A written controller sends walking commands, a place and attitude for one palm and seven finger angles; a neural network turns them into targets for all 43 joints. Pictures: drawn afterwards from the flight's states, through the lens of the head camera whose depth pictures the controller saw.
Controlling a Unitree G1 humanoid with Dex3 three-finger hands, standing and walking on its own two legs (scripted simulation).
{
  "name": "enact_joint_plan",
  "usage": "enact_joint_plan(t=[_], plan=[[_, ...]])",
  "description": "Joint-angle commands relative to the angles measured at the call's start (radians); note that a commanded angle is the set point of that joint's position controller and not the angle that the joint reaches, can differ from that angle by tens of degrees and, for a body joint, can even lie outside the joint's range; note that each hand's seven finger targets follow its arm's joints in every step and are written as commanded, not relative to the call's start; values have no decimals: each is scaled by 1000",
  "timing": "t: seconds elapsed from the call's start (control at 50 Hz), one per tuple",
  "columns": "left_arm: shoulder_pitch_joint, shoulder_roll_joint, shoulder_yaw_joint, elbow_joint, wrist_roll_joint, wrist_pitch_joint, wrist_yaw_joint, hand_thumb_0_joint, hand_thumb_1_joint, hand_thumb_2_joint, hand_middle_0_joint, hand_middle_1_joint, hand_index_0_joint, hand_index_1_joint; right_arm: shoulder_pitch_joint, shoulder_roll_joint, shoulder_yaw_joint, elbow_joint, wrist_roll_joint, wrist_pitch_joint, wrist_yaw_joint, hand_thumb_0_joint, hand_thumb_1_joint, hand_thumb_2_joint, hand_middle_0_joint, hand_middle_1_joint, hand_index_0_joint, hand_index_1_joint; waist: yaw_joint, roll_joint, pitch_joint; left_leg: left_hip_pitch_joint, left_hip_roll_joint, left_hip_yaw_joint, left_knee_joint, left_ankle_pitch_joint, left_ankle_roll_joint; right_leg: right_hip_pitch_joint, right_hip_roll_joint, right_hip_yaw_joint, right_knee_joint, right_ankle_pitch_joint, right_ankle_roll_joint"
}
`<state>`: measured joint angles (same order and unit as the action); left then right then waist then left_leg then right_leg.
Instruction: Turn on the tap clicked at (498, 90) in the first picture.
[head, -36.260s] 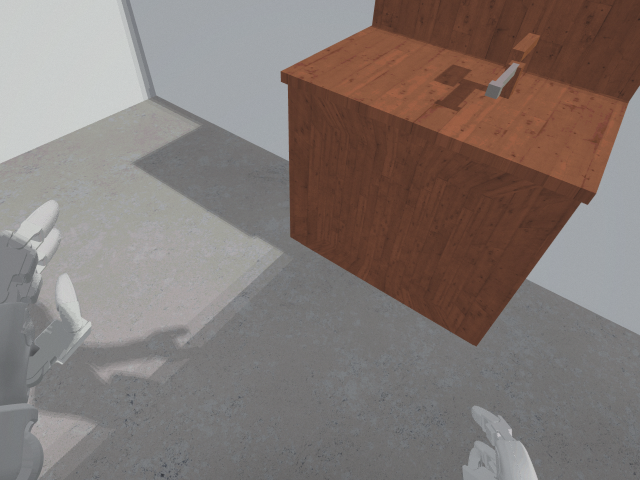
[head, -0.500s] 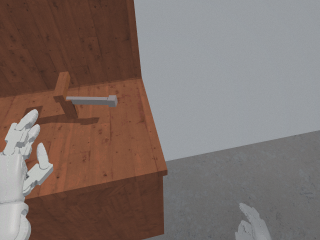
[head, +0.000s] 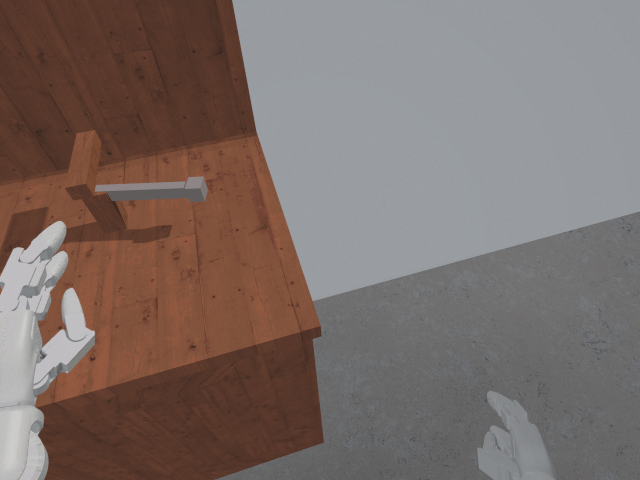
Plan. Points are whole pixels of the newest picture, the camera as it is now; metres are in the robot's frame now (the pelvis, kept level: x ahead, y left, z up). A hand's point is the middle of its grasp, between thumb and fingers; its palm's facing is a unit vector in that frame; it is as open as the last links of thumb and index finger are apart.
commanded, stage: step back with the hand held close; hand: left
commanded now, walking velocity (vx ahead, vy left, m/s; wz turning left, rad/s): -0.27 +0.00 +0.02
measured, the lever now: (196, 189) +0.50 +0.24 +0.07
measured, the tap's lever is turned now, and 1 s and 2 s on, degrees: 75 75 75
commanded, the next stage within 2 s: stop stepping back and stand still in 0.94 s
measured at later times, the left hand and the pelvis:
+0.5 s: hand (13, 437) +0.13 +0.26 +0.15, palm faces +0.44 -0.81 -0.40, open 7.4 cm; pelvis -0.08 +0.02 -0.01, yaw +2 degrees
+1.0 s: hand out of the picture +0.02 +0.26 +0.16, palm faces +0.52 -0.77 -0.37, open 7.4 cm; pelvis -0.18 -0.01 -0.02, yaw +3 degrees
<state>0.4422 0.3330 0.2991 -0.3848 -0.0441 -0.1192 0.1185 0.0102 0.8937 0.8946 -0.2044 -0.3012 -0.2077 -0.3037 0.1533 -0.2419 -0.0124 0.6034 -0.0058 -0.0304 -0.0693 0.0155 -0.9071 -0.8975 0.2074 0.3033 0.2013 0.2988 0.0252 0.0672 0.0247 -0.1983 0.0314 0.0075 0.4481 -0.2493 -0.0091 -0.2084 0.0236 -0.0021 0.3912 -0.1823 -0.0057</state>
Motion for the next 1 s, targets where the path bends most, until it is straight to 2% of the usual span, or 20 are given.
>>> enact_joint_plan(t=[0.0,0.12,0.28,0.38,0.48,0.52,0.58,0.62,0.66,0.68,0.7,0.76,0.78,0.8,0.82,0.84,0.86,0.88,0.94,0.98], plan=[[4,204,140,-291,1,-57,31,0,900,900,-200,-300,-200,-300,-89,-100,-53,-197,7,-22,-18,0,-900,-900,200,300,200,300,-5,-17,-285,92,40,5,21,506,32,89,-90,23,57,470,14],[32,224,180,-290,1,-48,46,0,900,900,-200,-300,-200,-300,-96,-104,-55,-207,4,-3,-29,0,-900,-900,200,300,200,300,0,20,-241,-9,58,-24,1,464,31,57,-67,24,98,337,18],[-29,167,123,-206,15,-72,51,0,900,900,-200,-300,-200,-300,-88,-115,-45,-199,11,-18,-32,0,-900,-900,200,300,200,300,-18,-46,-90,-299,44,-60,-57,-188,68,19,-68,81,40,0,17],[-103,185,120,-256,35,-107,63,0,900,900,-200,-300,-200,-300,-76,-116,-39,-193,5,-41,-33,0,-900,-900,200,300,200,300,-27,-51,-69,-301,38,-85,-36,-313,77,-88,-81,98,-27,-262,9],[-130,192,164,-310,60,-143,78,0,900,900,-200,-300,-200,-300,-78,-123,-43,-195,-1,-77,-39,0,-900,-900,200,300,200,300,-9,138,-134,-545,134,-202,-213,-447,125,218,24,6,285,-10,39],[-96,207,187,-320,60,-150,74,0,900,900,-200,-300,-200,-300,-77,-115,-52,-194,2,-90,-36,0,-900,-900,200,300,200,300,-3,155,-197,-519,142,-190,-190,-390,124,254,35,3,333,66,42],[-26,161,177,-262,61,-157,54,0,900,900,-200,-300,-200,-300,-90,-120,-58,-190,0,-101,-26,0,-900,-900,200,300,200,300,-10,148,-93,-648,158,-167,-163,-542,134,223,36,43,334,-79,32],[-22,176,175,-261,44,-150,54,0,900,900,-200,-300,-200,-300,-53,-98,-61,-165,1,-99,-21,0,-900,-900,200,300,200,300,-23,-52,-95,-481,49,-67,41,-388,75,23,-61,190,109,-55,-20],[-57,191,145,-296,23,-131,63,0,900,900,-200,-300,-200,-300,-51,-71,-58,-134,6,-96,-12,0,-900,-900,200,300,200,300,-29,-244,-115,-181,-43,15,354,-225,4,-315,-263,424,-145,-254,-104],[-68,191,125,-298,21,-114,68,0,900,900,-200,-300,-200,-300,-58,-57,-57,-113,2,-89,-6,0,-900,-900,200,300,200,300,-26,-298,-126,-108,-59,16,489,-179,-8,-375,-332,453,-203,-264,-143],[-92,193,115,-313,24,-105,69,0,900,900,-200,-300,-200,-300,-64,-56,-53,-118,-2,-83,-2,0,-900,-900,200,300,200,300,-26,-294,-136,-110,-52,6,537,-183,-7,-352,-338,404,-189,-189,-150],[-130,217,140,-306,19,-104,66,0,900,900,-200,-300,-200,-300,-67,-58,-30,-123,-3,-85,-13,0,-900,-900,200,300,200,300,-38,-275,-110,-44,-31,16,224,-121,13,-316,-233,238,-64,-10,-70],[-124,218,150,-281,14,-109,68,0,900,900,-200,-300,-200,-300,-75,-71,-28,-118,-1,-82,-22,0,-900,-900,200,300,200,300,-37,-201,-102,-33,-21,12,65,-93,24,-305,-178,195,18,-23,-37],[-129,201,149,-292,10,-120,70,0,900,900,-200,-300,-200,-300,-88,-98,-33,-126,1,-81,-31,0,-900,-900,200,300,200,300,-29,-35,-91,-85,79,-110,-66,-82,67,-297,-83,136,167,-60,0],[-135,204,170,-315,22,-128,78,0,900,900,-200,-300,-200,-300,-124,-128,-43,-142,-4,-85,-40,0,-900,-900,200,300,200,300,-15,250,-107,-241,269,-276,-195,-58,135,-180,19,38,419,-157,45],[-142,191,172,-321,27,-130,87,0,900,900,-200,-300,-200,-300,-86,-81,-39,-132,-19,-94,-39,0,-900,-900,200,300,200,300,-24,267,-152,-317,350,-319,-240,18,183,-126,54,70,706,-246,46],[-135,198,177,-309,19,-132,89,0,900,900,-200,-300,-200,-300,-73,-65,-51,-118,-14,-103,-33,0,-900,-900,200,300,200,300,-11,171,-164,-225,338,-236,-192,151,184,-222,43,99,803,-266,40],[-62,174,172,-269,10,-133,75,0,900,900,-200,-300,-200,-300,-69,-76,-70,-115,-8,-114,-16,0,-900,-900,200,300,200,300,-9,147,-228,-209,337,-186,-161,87,171,-201,36,101,849,-253,36],[-93,140,121,-383,-8,-102,66,0,900,900,-200,-300,-200,-300,-71,-75,-75,-107,-11,-133,1,0,-900,-900,200,300,200,300,-12,115,-178,-63,284,-116,-104,347,167,-282,21,63,722,-267,49],[-113,114,72,-394,-8,-80,68,0,900,900,-200,-300,-200,-300,-86,-74,-68,-104,-3,-137,12,0,-900,-900,200,300,200,300,-12,142,-187,0,272,-89,-108,360,132,-239,8,29,529,-285,43]])
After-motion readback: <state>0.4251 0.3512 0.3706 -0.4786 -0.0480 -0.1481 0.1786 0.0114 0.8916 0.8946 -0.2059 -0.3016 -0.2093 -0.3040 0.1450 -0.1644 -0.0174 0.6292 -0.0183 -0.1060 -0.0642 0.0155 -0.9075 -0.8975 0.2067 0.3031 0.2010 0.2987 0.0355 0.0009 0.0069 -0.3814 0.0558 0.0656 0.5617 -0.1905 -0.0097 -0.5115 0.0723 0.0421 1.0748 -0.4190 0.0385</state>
